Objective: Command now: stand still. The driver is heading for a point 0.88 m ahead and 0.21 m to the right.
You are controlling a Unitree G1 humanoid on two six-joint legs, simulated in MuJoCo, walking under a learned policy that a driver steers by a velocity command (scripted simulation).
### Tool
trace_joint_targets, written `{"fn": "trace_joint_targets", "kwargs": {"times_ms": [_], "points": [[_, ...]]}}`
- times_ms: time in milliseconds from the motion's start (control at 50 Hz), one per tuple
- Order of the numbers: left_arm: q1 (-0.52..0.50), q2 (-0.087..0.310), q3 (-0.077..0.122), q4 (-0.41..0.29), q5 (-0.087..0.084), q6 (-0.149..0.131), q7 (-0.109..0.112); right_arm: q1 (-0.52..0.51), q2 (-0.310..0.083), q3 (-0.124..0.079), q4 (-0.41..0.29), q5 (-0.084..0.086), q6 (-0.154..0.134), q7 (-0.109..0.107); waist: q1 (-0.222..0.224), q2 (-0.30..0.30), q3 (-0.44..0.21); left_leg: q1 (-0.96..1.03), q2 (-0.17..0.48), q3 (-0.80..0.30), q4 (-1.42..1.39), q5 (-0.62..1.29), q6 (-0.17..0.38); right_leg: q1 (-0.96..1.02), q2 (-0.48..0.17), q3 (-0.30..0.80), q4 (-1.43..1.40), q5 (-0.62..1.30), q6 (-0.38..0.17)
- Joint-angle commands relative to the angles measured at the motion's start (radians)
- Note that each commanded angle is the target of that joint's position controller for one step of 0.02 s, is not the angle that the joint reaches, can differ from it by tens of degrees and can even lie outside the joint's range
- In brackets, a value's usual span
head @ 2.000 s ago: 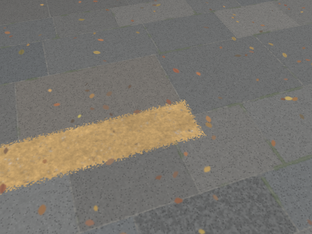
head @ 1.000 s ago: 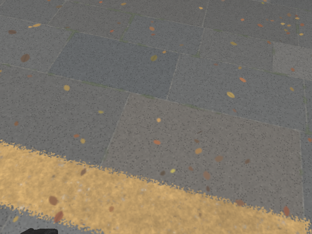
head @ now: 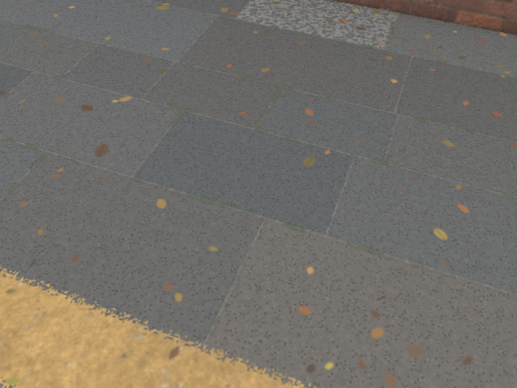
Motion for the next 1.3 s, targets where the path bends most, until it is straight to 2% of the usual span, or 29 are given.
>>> {"fn": "trace_joint_targets", "kwargs": {"times_ms": [20,60,80,120,180,220,260,280,300,320,340,360,420,540,660,720,760,780,800,820,840,860,880,940,1000,1120,1220,1280,1300], "points": [[-0.004,0.108,0.018,-0.016,0.000,-0.006,0.007,0.035,-0.111,-0.022,-0.017,0.000,-0.009,-0.004,0.000,0.023,-0.029,-0.087,0.056,-0.043,-0.109,0.312,0.012,0.098,-0.004,-0.004,-0.031,0.215,-0.033],[0.008,0.091,0.014,0.001,-0.003,-0.002,0.008,0.061,-0.121,-0.025,0.008,0.005,-0.004,-0.007,-0.007,0.054,-0.027,-0.089,0.056,-0.060,-0.157,0.042,0.033,0.072,0.041,-0.054,0.005,0.004,-0.032],[-0.007,0.092,0.016,-0.002,-0.007,-0.003,0.008,0.065,-0.153,-0.035,0.008,0.011,-0.001,-0.010,-0.021,0.093,0.006,-0.097,0.082,-0.114,-0.199,-0.169,0.068,0.005,0.075,-0.093,0.070,-0.133,-0.034],[-0.080,0.095,0.016,-0.043,-0.016,-0.026,0.000,0.095,-0.211,-0.053,0.008,0.021,-0.008,-0.014,-0.058,0.185,0.103,-0.098,0.231,-0.329,-0.323,-0.443,0.163,-0.179,0.068,-0.099,0.218,-0.209,-0.056],[-0.101,0.094,0.017,-0.072,-0.038,-0.078,-0.025,0.096,-0.191,-0.055,0.012,0.024,-0.045,-0.017,-0.053,0.193,0.172,-0.011,0.338,-0.436,-0.349,-0.292,0.227,-0.352,-0.023,-0.021,0.320,-0.282,-0.115],[-0.049,0.087,0.018,-0.057,-0.040,-0.104,-0.043,0.048,-0.186,-0.056,0.004,0.040,-0.050,-0.012,-0.010,0.143,0.137,-0.010,0.289,-0.320,-0.298,-0.147,0.180,-0.226,-0.023,-0.045,0.134,-0.218,-0.136],[0.149,0.102,0.039,0.035,-0.029,-0.105,-0.047,-0.003,-0.187,-0.054,-0.012,0.038,-0.044,-0.006,0.074,0.109,0.038,-0.174,0.181,-0.170,-0.177,0.034,0.123,0.168,0.068,-0.119,-0.008,0.028,-0.109],[0.262,0.146,0.056,0.061,-0.021,-0.103,-0.045,-0.024,-0.151,-0.042,-0.021,0.030,-0.049,-0.005,0.120,0.003,-0.010,-0.264,0.102,-0.064,0.043,0.148,0.074,0.309,-0.013,0.023,-0.067,-0.014,-0.131],[0.390,0.271,0.083,0.075,-0.026,-0.102,-0.046,-0.019,-0.082,-0.025,-0.063,0.021,-0.063,-0.007,0.137,-0.303,-0.078,-0.472,-0.033,0.063,0.391,-0.045,-0.010,0.461,-0.256,0.464,-0.241,-0.156,-0.271],[0.365,0.209,0.055,0.068,-0.011,-0.113,-0.053,-0.030,-0.109,-0.034,-0.071,0.043,-0.078,-0.009,0.117,-0.251,-0.070,-0.576,-0.030,-0.054,0.602,-0.222,-0.005,0.441,-0.340,0.683,-0.327,-0.270,-0.342],[0.273,0.163,0.039,0.039,-0.011,-0.124,-0.052,-0.027,-0.131,-0.039,-0.069,0.066,-0.091,-0.002,0.073,-0.165,0.019,-0.648,0.032,-0.091,0.689,-0.155,0.025,0.383,-0.334,0.598,-0.322,-0.300,-0.326],[0.209,0.132,0.029,0.012,-0.010,-0.130,-0.055,-0.026,-0.135,-0.040,-0.058,0.065,-0.098,0.004,0.049,-0.116,0.048,-0.654,0.078,-0.073,0.689,-0.055,0.046,0.340,-0.286,0.482,-0.327,-0.274,-0.290],[0.193,0.085,0.006,-0.005,-0.004,-0.125,-0.056,-0.050,-0.140,-0.055,-0.052,0.035,-0.096,0.013,0.025,-0.091,0.051,-0.588,0.140,-0.027,0.561,0.123,0.046,0.277,-0.194,0.242,-0.353,0.023,-0.230],[0.257,0.139,0.008,-0.010,0.001,-0.103,-0.022,-0.233,-0.071,-0.033,-0.115,0.028,-0.079,0.027,0.049,-0.057,0.073,-0.573,0.123,0.042,0.248,0.307,-0.022,0.224,-0.157,0.077,-0.399,0.284,-0.241],[0.338,0.139,0.015,0.006,-0.018,-0.094,-0.014,-0.392,-0.078,-0.020,-0.168,0.039,-0.088,0.057,0.068,-0.067,0.120,-0.500,0.084,0.056,0.033,0.407,0.011,0.272,-0.192,0.023,-0.404,0.301,-0.234],[0.314,0.167,0.030,-0.006,-0.017,-0.082,-0.013,-0.343,-0.127,-0.037,-0.165,0.038,-0.095,0.067,0.004,-0.089,0.054,-0.388,0.046,0.070,0.003,0.327,0.058,0.366,-0.222,0.004,-0.283,0.603,-0.207],[0.289,0.166,0.031,-0.020,-0.007,-0.066,-0.012,-0.087,-0.195,-0.076,-0.090,0.038,-0.090,0.056,-0.131,-0.108,-0.115,-0.052,-0.014,0.113,0.004,0.297,0.108,0.326,-0.171,-0.041,0.021,0.880,-0.169],[0.291,0.137,0.017,-0.043,0.006,-0.064,-0.012,0.102,-0.248,-0.094,-0.045,0.028,-0.085,0.045,-0.197,-0.045,-0.246,0.272,0.130,-0.052,0.041,0.256,0.164,0.098,-0.128,-0.057,0.312,0.642,-0.143],[0.432,-0.022,-0.026,-0.053,0.001,-0.084,-0.027,0.188,-0.324,-0.107,-0.011,0.016,-0.083,0.049,-0.117,0.242,-0.425,0.608,0.393,-0.578,-0.082,-0.029,0.342,-0.284,0.079,-0.048,0.711,-0.080,-0.079],[0.361,0.059,-0.008,-0.047,-0.023,-0.115,-0.034,0.165,-0.226,-0.078,-0.010,0.022,-0.084,0.052,-0.147,0.200,-0.403,0.559,0.398,-0.741,-0.236,-0.134,0.322,-0.395,0.077,0.095,0.844,-0.324,-0.100],[0.251,0.132,0.013,-0.094,-0.053,-0.135,-0.038,0.060,-0.190,-0.064,-0.021,0.024,-0.090,0.050,-0.121,0.175,-0.217,0.406,0.369,-0.587,-0.258,-0.101,0.268,-0.480,0.021,0.076,0.878,-0.263,-0.120],[0.192,0.139,0.014,-0.111,-0.055,-0.143,-0.031,-0.031,-0.162,-0.053,-0.040,0.019,-0.096,0.051,-0.088,0.081,-0.132,0.240,0.334,-0.451,-0.284,0.011,0.243,-0.448,-0.035,0.053,0.833,-0.165,-0.127],[0.172,0.130,0.022,-0.112,-0.040,-0.140,-0.023,-0.085,-0.134,-0.045,-0.044,0.009,-0.103,0.055,-0.053,0.040,-0.072,0.102,0.296,-0.344,-0.311,0.128,0.227,-0.402,-0.071,0.038,0.768,-0.101,-0.123],[0.242,0.060,0.022,-0.093,-0.033,-0.091,-0.018,-0.110,-0.101,-0.036,-0.020,0.001,-0.117,0.059,0.014,0.078,-0.045,-0.068,0.249,-0.167,-0.386,0.214,0.211,-0.275,-0.119,0.045,0.672,-0.053,-0.111],[0.155,0.071,0.029,-0.137,-0.029,-0.069,-0.013,-0.063,-0.145,-0.046,0.013,-0.007,-0.123,0.039,0.008,0.065,0.016,-0.093,0.254,-0.078,-0.439,0.240,0.217,-0.379,-0.123,0.065,0.569,0.055,-0.087],[-0.030,0.051,0.022,-0.210,-0.018,-0.085,-0.042,-0.005,-0.175,-0.046,0.031,0.000,-0.118,0.008,-0.050,0.038,0.043,-0.017,0.224,0.106,-0.452,0.342,0.162,-0.396,-0.074,-0.002,0.232,0.362,-0.079],[-0.158,0.043,0.010,-0.298,-0.021,-0.084,-0.075,0.087,-0.195,-0.053,0.065,0.014,-0.081,0.003,-0.093,0.024,0.073,0.221,0.291,0.157,-0.360,0.465,0.145,-0.488,-0.054,-0.051,0.115,0.253,-0.112],[-0.110,0.086,0.028,-0.331,-0.024,-0.080,-0.095,0.053,-0.235,-0.066,0.044,0.018,-0.053,-0.005,-0.037,0.077,0.008,0.283,0.309,0.200,-0.178,0.900,0.111,-0.363,0.018,-0.133,0.107,0.089,-0.161],[-0.009,0.119,0.048,-0.316,-0.026,-0.078,-0.096,0.039,-0.244,-0.069,0.033,0.016,-0.042,-0.010,0.020,0.093,-0.056,0.268,0.297,0.220,-0.030,1.051,0.095,-0.228,0.062,-0.161,0.105,0.058,-0.185]]}}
